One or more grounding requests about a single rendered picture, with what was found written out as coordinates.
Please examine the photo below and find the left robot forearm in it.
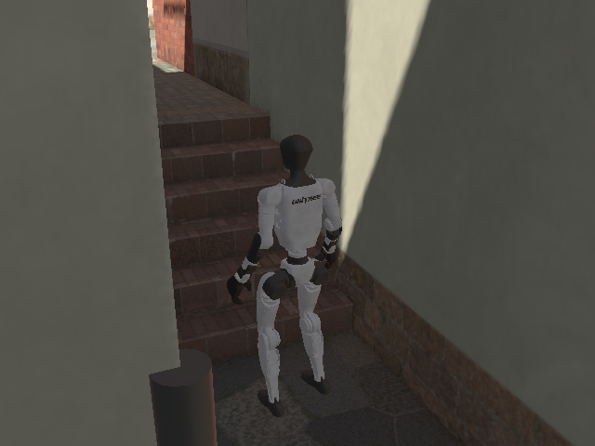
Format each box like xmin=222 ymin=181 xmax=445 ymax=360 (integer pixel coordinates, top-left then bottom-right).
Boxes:
xmin=234 ymin=233 xmax=265 ymax=283

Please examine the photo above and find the right robot shin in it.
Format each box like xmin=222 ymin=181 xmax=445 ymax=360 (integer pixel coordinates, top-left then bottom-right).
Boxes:
xmin=301 ymin=313 xmax=324 ymax=382

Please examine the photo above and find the left robot hand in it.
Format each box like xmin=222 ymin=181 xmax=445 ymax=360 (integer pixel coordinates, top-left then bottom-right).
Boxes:
xmin=227 ymin=276 xmax=252 ymax=305

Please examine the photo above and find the robot right upper arm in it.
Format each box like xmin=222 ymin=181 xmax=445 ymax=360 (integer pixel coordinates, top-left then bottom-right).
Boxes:
xmin=315 ymin=178 xmax=342 ymax=231

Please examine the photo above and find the robot head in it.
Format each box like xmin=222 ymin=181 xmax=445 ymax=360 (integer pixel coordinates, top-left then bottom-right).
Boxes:
xmin=280 ymin=135 xmax=316 ymax=188

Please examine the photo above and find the robot left upper arm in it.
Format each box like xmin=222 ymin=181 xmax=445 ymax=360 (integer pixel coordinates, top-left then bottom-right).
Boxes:
xmin=258 ymin=185 xmax=282 ymax=249

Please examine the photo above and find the right robot hand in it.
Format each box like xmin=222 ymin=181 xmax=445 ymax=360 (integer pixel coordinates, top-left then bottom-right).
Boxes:
xmin=315 ymin=248 xmax=336 ymax=269

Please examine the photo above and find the right robot forearm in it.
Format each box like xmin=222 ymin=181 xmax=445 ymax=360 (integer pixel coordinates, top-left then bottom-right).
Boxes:
xmin=323 ymin=219 xmax=342 ymax=254

